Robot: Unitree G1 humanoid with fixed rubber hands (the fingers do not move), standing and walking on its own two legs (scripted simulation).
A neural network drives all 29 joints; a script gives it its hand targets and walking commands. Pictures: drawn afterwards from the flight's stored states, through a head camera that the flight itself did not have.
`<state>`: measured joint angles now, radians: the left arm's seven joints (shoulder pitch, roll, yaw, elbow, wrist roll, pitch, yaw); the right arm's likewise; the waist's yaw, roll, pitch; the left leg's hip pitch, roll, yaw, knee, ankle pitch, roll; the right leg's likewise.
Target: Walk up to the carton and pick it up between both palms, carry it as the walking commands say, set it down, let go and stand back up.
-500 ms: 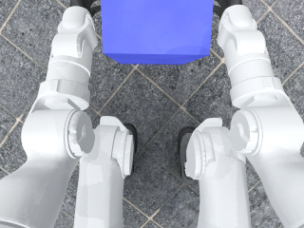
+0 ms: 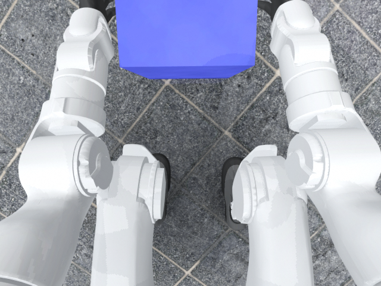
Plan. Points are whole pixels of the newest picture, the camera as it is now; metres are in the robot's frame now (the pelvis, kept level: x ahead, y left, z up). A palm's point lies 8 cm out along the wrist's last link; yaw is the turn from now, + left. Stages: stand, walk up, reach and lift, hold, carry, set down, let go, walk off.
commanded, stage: set down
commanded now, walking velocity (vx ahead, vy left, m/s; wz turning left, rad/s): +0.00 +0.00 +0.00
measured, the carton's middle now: (187, 17) +0.55 +0.02 -0.23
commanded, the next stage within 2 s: none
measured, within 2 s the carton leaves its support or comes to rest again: neither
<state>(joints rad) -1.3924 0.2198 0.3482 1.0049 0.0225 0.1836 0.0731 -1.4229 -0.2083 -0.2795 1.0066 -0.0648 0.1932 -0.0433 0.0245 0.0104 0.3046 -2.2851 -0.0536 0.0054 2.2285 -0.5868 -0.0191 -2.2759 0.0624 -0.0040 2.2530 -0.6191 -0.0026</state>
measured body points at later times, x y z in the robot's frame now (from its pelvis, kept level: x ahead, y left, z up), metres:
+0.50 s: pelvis -0.01 +0.00 +0.00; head +0.35 -0.01 +0.26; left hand +0.55 +0.17 -0.16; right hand +0.56 -0.13 -0.16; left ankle +0.11 +0.12 -0.32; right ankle +0.10 -0.11 -0.32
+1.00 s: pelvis +0.00 +0.00 +0.01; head +0.36 +0.00 +0.27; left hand +0.55 +0.19 -0.15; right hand +0.57 -0.17 -0.15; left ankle +0.11 +0.12 -0.32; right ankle +0.10 -0.11 -0.32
